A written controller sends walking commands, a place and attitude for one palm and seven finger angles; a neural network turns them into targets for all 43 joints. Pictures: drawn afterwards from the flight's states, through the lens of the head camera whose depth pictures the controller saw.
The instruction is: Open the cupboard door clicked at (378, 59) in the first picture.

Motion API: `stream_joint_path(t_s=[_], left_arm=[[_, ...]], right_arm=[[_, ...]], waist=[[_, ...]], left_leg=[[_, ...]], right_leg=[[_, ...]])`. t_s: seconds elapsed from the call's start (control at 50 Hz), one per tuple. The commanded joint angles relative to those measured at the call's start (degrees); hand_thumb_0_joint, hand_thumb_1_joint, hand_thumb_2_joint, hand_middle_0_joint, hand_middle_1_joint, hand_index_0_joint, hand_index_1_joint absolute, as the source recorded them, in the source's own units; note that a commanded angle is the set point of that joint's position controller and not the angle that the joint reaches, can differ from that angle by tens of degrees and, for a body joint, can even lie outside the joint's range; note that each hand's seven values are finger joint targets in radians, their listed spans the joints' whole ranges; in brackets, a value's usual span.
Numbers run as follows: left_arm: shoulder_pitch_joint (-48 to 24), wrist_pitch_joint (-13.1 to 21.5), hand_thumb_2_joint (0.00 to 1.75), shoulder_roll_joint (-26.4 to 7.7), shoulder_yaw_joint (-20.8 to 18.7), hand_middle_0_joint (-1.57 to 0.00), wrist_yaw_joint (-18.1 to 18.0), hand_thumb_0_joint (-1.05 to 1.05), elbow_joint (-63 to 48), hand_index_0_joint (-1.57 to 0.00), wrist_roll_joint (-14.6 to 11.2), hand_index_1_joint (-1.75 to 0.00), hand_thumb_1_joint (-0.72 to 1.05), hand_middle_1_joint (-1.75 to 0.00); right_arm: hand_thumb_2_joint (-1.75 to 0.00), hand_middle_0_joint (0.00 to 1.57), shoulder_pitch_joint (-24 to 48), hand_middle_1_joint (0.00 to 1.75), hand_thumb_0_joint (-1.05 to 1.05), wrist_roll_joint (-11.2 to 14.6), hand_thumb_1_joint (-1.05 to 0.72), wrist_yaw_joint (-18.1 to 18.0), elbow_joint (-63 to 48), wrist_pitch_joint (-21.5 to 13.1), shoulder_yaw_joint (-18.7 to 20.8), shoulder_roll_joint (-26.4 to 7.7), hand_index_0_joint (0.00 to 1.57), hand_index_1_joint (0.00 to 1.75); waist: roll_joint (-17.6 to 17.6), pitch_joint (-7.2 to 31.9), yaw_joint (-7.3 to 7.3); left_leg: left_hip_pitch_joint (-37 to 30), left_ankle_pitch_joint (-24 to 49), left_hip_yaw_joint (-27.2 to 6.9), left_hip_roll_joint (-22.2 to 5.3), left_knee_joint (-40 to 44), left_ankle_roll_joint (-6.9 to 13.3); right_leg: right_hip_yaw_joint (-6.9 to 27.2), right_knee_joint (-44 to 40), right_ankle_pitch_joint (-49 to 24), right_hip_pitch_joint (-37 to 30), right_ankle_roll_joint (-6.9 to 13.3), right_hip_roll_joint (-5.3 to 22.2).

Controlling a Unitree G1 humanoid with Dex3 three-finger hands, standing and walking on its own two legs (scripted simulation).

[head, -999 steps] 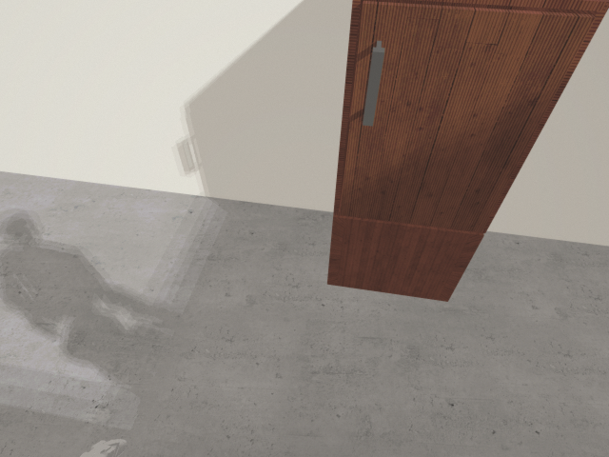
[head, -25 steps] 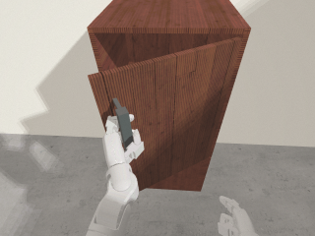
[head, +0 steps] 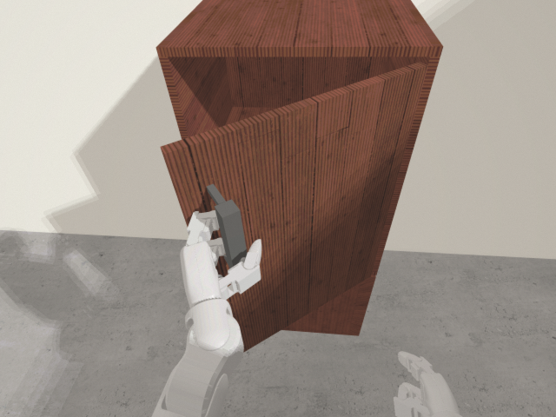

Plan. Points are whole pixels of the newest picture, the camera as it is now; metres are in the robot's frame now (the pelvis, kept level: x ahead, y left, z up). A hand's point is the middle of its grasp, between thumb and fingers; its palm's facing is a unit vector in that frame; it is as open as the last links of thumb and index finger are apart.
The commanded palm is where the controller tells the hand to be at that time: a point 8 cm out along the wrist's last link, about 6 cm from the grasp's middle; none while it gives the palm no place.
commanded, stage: open thumb and fingers to let go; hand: left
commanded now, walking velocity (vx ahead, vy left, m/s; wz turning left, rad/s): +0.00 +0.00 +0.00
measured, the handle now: (228, 239) +0.33 +0.10 +0.11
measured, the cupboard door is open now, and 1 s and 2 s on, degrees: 37 38 38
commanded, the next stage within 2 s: slide the hand sideways off the handle in 0.56 s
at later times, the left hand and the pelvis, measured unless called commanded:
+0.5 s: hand (244, 265) +0.29 +0.07 +0.11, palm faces +0.28 -0.96 -0.03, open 14.8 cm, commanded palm +0.23 +0.10 +0.11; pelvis -0.01 +0.02 +0.00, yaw -1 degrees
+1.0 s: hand (243, 289) +0.25 +0.07 +0.11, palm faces -0.12 -0.99 +0.04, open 16.3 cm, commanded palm +0.22 +0.12 +0.11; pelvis -0.02 +0.02 +0.00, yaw -1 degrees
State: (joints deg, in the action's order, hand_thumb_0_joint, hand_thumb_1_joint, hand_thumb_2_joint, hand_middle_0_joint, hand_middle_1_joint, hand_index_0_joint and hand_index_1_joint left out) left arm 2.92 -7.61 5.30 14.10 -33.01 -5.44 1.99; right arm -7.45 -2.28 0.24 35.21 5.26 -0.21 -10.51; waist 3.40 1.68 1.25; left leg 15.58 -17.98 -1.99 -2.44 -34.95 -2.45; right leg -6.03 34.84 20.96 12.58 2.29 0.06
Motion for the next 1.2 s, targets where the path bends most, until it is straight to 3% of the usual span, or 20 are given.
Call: stream_joint_path(t_s=[0.0,0.12,0.16,0.34,0.52,0.56,0.64,0.66,0.68,0.72,0.76,0.8,0.86,0.88,0.9,0.92,0.98,1.04,1.1,1.18], left_arm=[[-12.1,4.9,0.48,7.7,3.1,-0.33,0.8,0.00,-13.5,-0.33,1.9,-1.24,-0.08,-1.24],[-13.3,5.1,0.30,7.9,3.4,-0.30,1.0,0.00,-13.9,-0.30,1.5,-1.20,-0.50,-1.20],[-13.4,4.8,0.30,7.5,2.8,-0.30,0.9,0.00,-13.3,-0.30,1.3,-1.20,-0.50,-1.20],[-15.7,3.0,0.30,11.1,5.7,-0.22,-1.1,0.00,-12.3,-0.22,2.8,-0.75,-0.50,-0.75],[-17.0,1.6,0.30,11.3,5.0,-0.15,-2.3,0.00,-11.7,-0.15,2.1,-0.30,-0.50,-0.30],[-16.6,1.5,0.30,10.2,3.5,-0.15,-2.6,0.00,-12.1,-0.15,1.6,-0.30,-0.50,-0.30],[-17.3,1.2,0.30,10.0,2.8,-0.15,-3.0,0.00,-11.2,-0.15,1.3,-0.30,-0.50,-0.30],[-16.3,4.7,0.30,3.5,14.2,-0.15,10.5,0.00,-11.8,-0.15,6.1,-0.30,-0.50,-0.30],[-18.2,8.4,0.30,-1.5,8.4,-0.15,17.8,0.00,-14.8,-0.15,3.1,-0.30,-0.50,-0.30],[-20.1,12.0,0.30,-5.9,6.1,-0.15,25.8,0.00,-16.0,-0.15,0.7,-0.30,-0.50,-0.30],[-20.6,13.7,0.30,-4.9,6.1,-0.15,31.1,0.00,-15.1,-0.15,-2.5,-0.30,-0.50,-0.30],[-18.6,13.0,0.30,-3.4,4.1,-0.15,32.2,0.00,-12.9,-0.15,-6.5,-0.30,-0.50,-0.30],[-16.9,10.8,0.30,-4.0,-1.2,-0.15,29.9,0.00,-11.1,-0.15,-10.3,-0.30,-0.50,-0.30],[-16.0,10.5,0.30,-5.3,-3.0,-0.15,28.8,0.00,-11.2,-0.15,-10.0,-0.30,-0.50,-0.30],[-13.9,10.4,0.30,-6.0,-3.8,-0.15,27.9,0.00,-11.5,-0.15,-9.5,-0.30,-0.50,-0.30],[-12.7,10.4,0.30,-6.0,-3.8,-0.15,27.0,0.00,-12.6,-0.15,-8.6,-0.30,-0.50,-0.30],[-10.7,10.6,0.30,-7.4,-4.1,-0.15,25.9,0.00,-13.4,-0.15,-5.9,-0.30,-0.50,-0.30],[-8.0,10.9,0.30,-8.1,-3.9,-0.15,26.1,0.00,-15.1,-0.15,-4.6,-0.30,-0.50,-0.30],[-5.4,10.7,0.30,-10.5,-6.4,-0.15,26.7,0.00,-15.9,-0.15,-4.8,-0.30,-0.50,-0.30],[-0.1,10.4,0.30,-10.1,-7.3,-0.15,28.0,0.00,-20.5,-0.15,-6.5,-0.30,-0.50,-0.30]], right_arm=[[-0.90,0.20,7.8,0.30,0.00,0.1,-0.90,0.0,-9.6,-3.3,1.0,-3.8,0.20,0.30],[-0.90,0.20,8.3,0.30,0.00,0.3,-0.90,-0.1,-10.0,-3.7,0.9,-3.8,0.20,0.30],[-0.90,0.20,8.9,0.30,0.00,0.3,-0.90,-0.2,-9.9,-3.5,0.8,-3.8,0.20,0.30],[-0.90,0.20,9.0,0.30,0.00,0.5,-0.90,1.1,-9.3,-3.5,0.9,-3.7,0.20,0.30],[-0.90,0.20,10.3,0.30,0.00,0.5,-0.90,1.6,-8.8,-3.0,0.6,-3.6,0.20,0.30],[-0.90,0.20,10.9,0.30,0.00,0.4,-0.90,1.4,-9.0,-3.0,0.7,-3.5,0.20,0.30],[-0.90,0.20,11.7,0.30,0.00,0.4,-0.90,1.4,-8.7,-2.8,0.4,-3.2,0.20,0.30],[-0.90,0.20,5.0,0.30,0.00,0.3,-0.90,1.6,-8.2,-2.0,0.3,-5.6,0.20,0.30],[-0.90,0.20,5.0,0.30,0.00,1.1,-0.90,0.7,-10.5,-2.1,0.7,-5.3,0.20,0.30],[-0.90,0.20,5.1,0.30,0.00,1.5,-0.90,-0.7,-12.1,-2.5,0.0,-5.1,0.20,0.30],[-0.90,0.20,5.1,0.30,0.00,2.3,-0.90,-1.5,-13.4,-3.8,-0.7,-4.6,0.20,0.30],[-0.90,0.20,6.3,0.30,0.00,3.2,-0.90,-2.0,-14.0,-5.4,-1.3,-4.4,0.20,0.30],[-0.90,0.20,7.5,0.30,0.00,3.4,-0.90,-2.5,-13.9,-6.9,-1.5,-5.0,0.20,0.30],[-0.90,0.20,7.3,0.30,0.00,3.3,-0.90,-2.5,-13.7,-7.3,-1.3,-5.2,0.20,0.30],[-0.90,0.20,7.4,0.30,0.00,3.1,-0.90,-2.3,-13.8,-7.5,-1.2,-5.2,0.20,0.30],[-0.90,0.20,7.0,0.30,0.00,3.0,-0.90,-2.1,-14.1,-7.7,-1.1,-5.1,0.20,0.30],[-0.90,0.20,5.8,0.30,0.00,2.7,-0.90,-1.4,-14.0,-7.7,-0.9,-5.2,0.20,0.30],[-0.90,0.20,5.7,0.30,0.00,2.7,-0.90,-1.0,-14.7,-7.5,-0.8,-5.1,0.20,0.30],[-0.90,0.20,5.3,0.30,0.00,2.7,-0.90,-1.1,-15.0,-7.4,-0.8,-5.2,0.20,0.30],[-0.90,0.20,5.4,0.30,0.00,2.8,-0.90,-1.3,-16.1,-7.6,-0.9,-5.0,0.20,0.30]], waist=[[-8.0,9.6,-0.52],[-7.9,8.8,-0.36],[-8.1,8.3,-0.22],[-4.5,9.7,-0.07],[-6.0,10.0,0.35],[-7.6,9.7,0.66],[-6.9,8.8,0.91],[-11.9,3.8,-5.01],[-9.8,8.8,-3.05],[-4.1,12.3,-1.85],[-3.5,10.3,-2.40],[-3.3,6.8,-2.01],[-8.3,4.4,-0.86],[-10.8,4.6,-0.59],[-8.6,5.2,0.36],[-9.0,6.3,0.54],[-8.5,5.4,0.27],[-5.2,5.0,0.51],[-5.8,5.4,1.05],[-5.5,7.2,1.21]], left_leg=[[-5.9,15.0,1.9,2.8,0.3,3.4],[-5.8,13.7,1.5,2.6,0.7,3.4],[-5.5,13.1,1.7,2.6,0.8,3.3],[-5.5,13.7,0.6,1.5,1.6,2.7],[-4.5,11.7,0.4,1.5,1.6,2.5],[-4.5,11.4,0.8,1.7,1.0,2.6],[-4.3,9.6,1.3,2.0,0.9,2.5],[-5.4,11.5,0.8,2.6,2.4,3.9],[-5.2,11.9,1.5,2.7,2.0,4.2],[-6.3,12.6,2.2,3.2,1.8,4.4],[-6.0,9.4,1.8,3.2,1.9,4.4],[-4.9,4.7,1.4,2.9,2.7,3.9],[-2.8,0.1,1.0,3.0,4.0,3.5],[-2.9,0.4,0.9,2.9,4.2,3.5],[-3.6,1.2,1.3,2.9,4.5,3.5],[-3.7,2.1,1.4,2.8,4.8,3.5],[-3.9,4.1,2.2,2.6,4.8,3.7],[-4.0,4.8,2.6,2.5,5.1,3.6],[-3.9,5.5,2.7,2.3,5.1,3.5],[-4.7,8.4,3.3,2.4,4.8,3.6]], right_leg=[[3.7,-7.0,-22.1,0.0,-1.3,1.9],[3.1,-7.0,-17.9,1.3,-0.9,1.5],[2.9,-7.3,-16.5,1.5,-0.8,1.4],[0.8,-4.3,-14.2,2.9,0.4,0.3],[0.6,-4.5,-11.4,3.3,0.3,0.1],[1.1,-5.6,-10.7,3.2,0.2,0.1],[1.7,-7.0,-7.7,3.8,0.1,0.4],[4.1,-5.9,-14.2,5.6,-0.4,0.3],[3.8,-4.8,-17.0,3.0,-0.4,0.4],[4.2,-3.7,-19.8,0.9,-0.2,0.8],[3.9,-4.7,-15.4,2.7,-0.3,0.6],[3.6,-6.9,-8.1,4.5,-0.4,0.2],[3.9,-9.7,0.0,5.1,-1.1,0.3],[4.0,-10.2,0.5,4.8,-1.3,0.4],[4.0,-10.0,0.1,4.4,-1.2,0.3],[3.6,-9.2,-1.4,3.8,-1.2,0.4],[3.9,-8.9,-4.6,3.9,-1.2,0.3],[3.6,-8.0,-6.1,3.6,-0.9,0.2],[3.8,-8.3,-7.0,2.4,-0.8,0.0],[3.6,-7.4,-12.1,0.7,-1.0,-0.2]])
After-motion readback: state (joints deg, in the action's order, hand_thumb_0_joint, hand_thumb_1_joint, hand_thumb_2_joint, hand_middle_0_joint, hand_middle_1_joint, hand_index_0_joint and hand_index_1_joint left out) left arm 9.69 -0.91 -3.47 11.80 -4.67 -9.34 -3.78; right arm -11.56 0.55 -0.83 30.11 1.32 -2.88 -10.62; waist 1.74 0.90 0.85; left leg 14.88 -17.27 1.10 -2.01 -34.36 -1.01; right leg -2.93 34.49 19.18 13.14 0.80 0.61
